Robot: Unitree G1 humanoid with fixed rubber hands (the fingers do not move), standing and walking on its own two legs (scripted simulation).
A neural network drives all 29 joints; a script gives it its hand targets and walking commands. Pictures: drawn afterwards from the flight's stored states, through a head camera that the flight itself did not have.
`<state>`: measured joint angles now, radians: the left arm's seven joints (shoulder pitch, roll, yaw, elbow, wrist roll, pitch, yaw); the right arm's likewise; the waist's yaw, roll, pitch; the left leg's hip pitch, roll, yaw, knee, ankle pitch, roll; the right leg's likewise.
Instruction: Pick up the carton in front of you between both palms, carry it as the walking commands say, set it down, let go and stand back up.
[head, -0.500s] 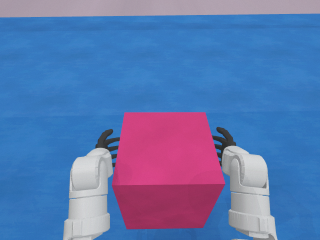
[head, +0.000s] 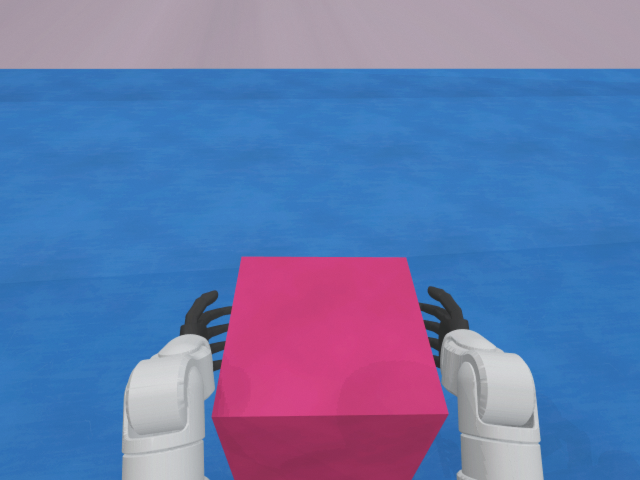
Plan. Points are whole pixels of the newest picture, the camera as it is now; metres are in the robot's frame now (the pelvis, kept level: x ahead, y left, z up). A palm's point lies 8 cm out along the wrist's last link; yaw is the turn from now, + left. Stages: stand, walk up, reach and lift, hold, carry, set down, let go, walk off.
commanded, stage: carry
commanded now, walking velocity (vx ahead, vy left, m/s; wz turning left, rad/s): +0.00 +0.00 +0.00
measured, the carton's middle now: (323, 380) +0.26 +0.00 +0.01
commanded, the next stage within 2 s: hold in 1.88 s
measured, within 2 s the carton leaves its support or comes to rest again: neither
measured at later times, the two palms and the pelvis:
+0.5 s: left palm (228, 240) +0.46 +0.14 +0.07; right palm (417, 233) +0.48 -0.16 +0.07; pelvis +0.20 -0.03 -0.01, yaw +3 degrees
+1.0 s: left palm (218, 261) +0.46 +0.16 +0.03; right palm (399, 251) +0.48 -0.14 +0.03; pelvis +0.18 -0.01 -0.02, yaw +4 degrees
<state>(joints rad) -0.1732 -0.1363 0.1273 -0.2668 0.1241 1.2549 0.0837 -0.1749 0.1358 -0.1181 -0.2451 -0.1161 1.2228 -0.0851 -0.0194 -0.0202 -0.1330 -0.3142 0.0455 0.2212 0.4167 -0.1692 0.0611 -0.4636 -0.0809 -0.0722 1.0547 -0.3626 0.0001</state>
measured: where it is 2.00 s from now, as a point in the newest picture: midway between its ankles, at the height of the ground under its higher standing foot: outside the picture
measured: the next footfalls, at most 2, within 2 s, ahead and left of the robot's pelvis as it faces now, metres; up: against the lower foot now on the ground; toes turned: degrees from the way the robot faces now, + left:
right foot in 0.24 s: +0.27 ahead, -0.13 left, +0.00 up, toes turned +20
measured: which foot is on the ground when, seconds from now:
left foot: down 0.00-1.00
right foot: up 0.00-0.22, down 0.24-1.00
